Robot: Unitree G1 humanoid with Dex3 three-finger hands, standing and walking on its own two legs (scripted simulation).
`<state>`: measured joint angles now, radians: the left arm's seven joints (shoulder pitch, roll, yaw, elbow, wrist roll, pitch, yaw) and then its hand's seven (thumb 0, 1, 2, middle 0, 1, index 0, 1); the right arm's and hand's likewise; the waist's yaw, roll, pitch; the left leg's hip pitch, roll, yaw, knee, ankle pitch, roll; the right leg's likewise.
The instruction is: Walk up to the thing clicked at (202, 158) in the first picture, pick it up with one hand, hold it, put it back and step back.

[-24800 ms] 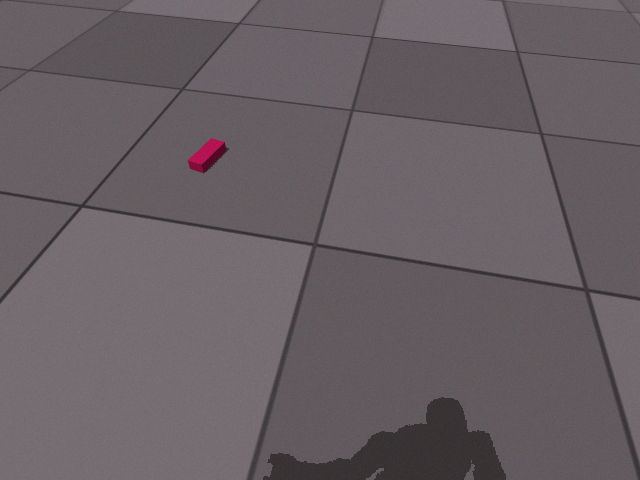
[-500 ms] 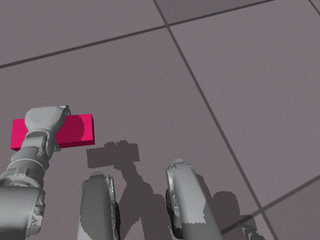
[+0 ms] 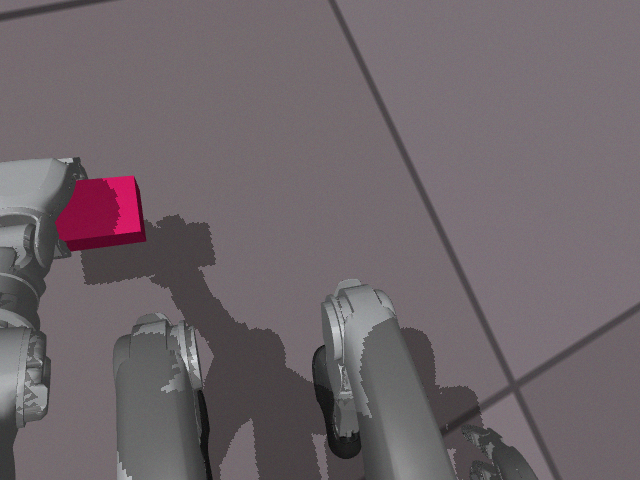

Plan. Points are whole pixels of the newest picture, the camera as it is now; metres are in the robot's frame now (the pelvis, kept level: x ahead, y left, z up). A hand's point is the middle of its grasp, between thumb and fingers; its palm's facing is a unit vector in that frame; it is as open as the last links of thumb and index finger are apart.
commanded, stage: crouch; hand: left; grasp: from above
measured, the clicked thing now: (57, 218) +0.46 +0.26 -0.22
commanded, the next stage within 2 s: lower in 0.52 s
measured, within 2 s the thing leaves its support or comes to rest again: rests again in 1.54 s
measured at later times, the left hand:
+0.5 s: hand (67, 219) +0.47 +0.26 -0.24, palm faces -0.48 -0.02 -0.88, open 10.8 cm
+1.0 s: hand (79, 222) +0.48 +0.26 -0.29, palm faces -0.49 -0.04 -0.87, open 10.8 cm
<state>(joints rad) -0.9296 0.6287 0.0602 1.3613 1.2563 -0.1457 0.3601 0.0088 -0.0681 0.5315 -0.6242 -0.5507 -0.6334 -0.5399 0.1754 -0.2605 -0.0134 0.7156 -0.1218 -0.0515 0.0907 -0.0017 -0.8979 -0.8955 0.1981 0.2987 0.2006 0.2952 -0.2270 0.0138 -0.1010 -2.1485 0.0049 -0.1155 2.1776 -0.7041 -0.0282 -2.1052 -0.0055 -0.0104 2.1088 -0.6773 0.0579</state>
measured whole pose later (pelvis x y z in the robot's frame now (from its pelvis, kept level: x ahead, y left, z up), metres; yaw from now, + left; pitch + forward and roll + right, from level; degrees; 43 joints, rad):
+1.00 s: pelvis -0.01 +0.00 -0.08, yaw -4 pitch +35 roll -9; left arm -1.03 0.81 0.12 1.52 1.33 -0.23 0.44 0.01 -0.09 0.54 -0.65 -0.53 -0.66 -0.52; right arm 0.17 -0.29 0.11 0.70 -0.18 -0.07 0.15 0.00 -0.91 -0.89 0.20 0.30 0.20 0.29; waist -0.31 -0.03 0.04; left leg -2.36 -0.01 -0.18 2.45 -0.71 -0.03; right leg -2.29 0.02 -0.04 2.33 -0.67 0.07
